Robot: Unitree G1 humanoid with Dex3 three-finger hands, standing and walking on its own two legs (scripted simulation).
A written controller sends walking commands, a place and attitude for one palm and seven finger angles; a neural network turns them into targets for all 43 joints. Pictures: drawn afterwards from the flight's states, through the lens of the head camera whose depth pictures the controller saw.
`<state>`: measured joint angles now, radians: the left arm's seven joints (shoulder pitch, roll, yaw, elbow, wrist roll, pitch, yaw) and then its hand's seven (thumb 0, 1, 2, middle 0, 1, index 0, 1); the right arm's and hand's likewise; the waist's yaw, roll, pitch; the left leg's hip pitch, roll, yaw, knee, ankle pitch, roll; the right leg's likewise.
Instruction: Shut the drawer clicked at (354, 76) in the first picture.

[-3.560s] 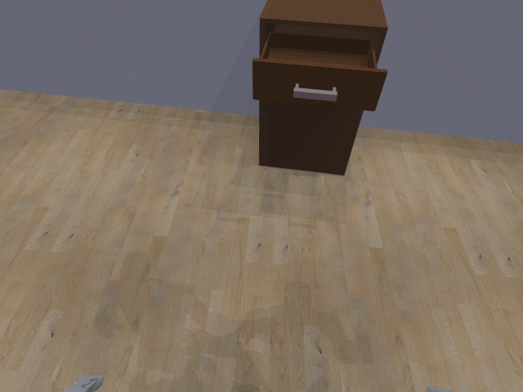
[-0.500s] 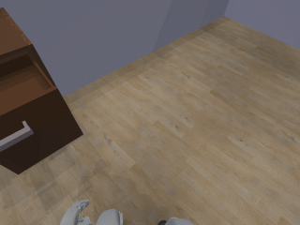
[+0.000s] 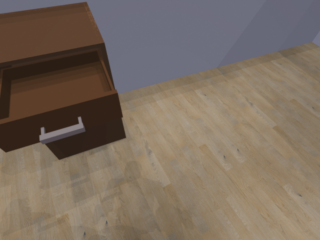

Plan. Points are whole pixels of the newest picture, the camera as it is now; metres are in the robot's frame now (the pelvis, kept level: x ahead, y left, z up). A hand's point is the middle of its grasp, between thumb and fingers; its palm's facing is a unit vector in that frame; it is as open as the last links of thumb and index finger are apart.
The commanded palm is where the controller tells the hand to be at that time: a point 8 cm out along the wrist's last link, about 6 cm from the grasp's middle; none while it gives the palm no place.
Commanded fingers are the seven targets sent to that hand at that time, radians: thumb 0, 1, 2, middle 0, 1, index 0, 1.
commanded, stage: turn to face it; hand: left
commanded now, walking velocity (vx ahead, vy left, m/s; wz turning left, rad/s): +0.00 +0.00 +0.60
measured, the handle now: (62, 128) +0.46 +0.36 -0.09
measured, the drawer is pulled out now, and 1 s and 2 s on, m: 0.30 0.30 0.30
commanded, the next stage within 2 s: take the last steps up to it in 0.64 s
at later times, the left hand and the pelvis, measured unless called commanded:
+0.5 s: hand out of the picture -0.07 +0.18 -0.18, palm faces +0.36 -0.90 -0.24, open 7.4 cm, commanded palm none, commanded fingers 0.00 0.90 0.90 -0.20 -0.30 -0.20 -0.30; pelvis -0.03 -0.02 -0.01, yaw +18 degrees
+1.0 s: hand out of the picture -0.07 +0.14 -0.16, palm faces +0.47 -0.85 -0.25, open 7.4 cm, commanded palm none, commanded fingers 0.00 0.90 0.90 -0.20 -0.30 -0.20 -0.30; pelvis -0.02 -0.05 +0.00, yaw +26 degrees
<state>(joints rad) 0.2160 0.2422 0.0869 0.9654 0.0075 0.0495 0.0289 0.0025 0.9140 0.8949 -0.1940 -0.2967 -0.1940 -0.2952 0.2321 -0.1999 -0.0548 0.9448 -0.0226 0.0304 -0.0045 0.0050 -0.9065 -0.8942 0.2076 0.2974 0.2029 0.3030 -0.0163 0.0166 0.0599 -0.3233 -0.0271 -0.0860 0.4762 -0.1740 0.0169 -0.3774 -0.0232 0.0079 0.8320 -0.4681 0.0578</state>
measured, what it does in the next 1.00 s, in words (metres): steps on the spot, turning left: right foot, then left foot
